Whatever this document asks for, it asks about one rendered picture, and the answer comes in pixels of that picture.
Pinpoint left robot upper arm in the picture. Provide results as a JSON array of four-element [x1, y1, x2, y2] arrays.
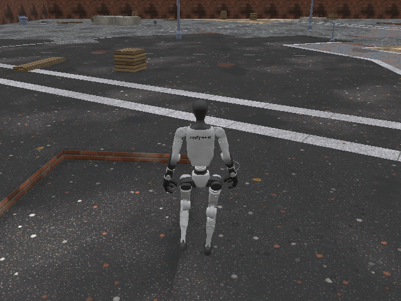
[[171, 127, 187, 162]]

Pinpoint robot head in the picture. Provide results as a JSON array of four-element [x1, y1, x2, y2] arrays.
[[190, 99, 211, 130]]

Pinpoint left robot forearm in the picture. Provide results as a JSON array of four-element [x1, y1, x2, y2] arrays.
[[164, 152, 177, 181]]

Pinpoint left robot hand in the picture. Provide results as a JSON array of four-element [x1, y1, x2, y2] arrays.
[[163, 178, 177, 193]]

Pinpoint robot left shin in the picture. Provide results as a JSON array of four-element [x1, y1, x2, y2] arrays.
[[180, 200, 189, 243]]

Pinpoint right robot upper arm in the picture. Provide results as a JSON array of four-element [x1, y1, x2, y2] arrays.
[[214, 127, 231, 161]]

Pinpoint right robot forearm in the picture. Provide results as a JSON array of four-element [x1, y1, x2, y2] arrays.
[[224, 151, 237, 177]]

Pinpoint right robot hand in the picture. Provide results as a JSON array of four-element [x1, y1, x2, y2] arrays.
[[224, 175, 238, 189]]

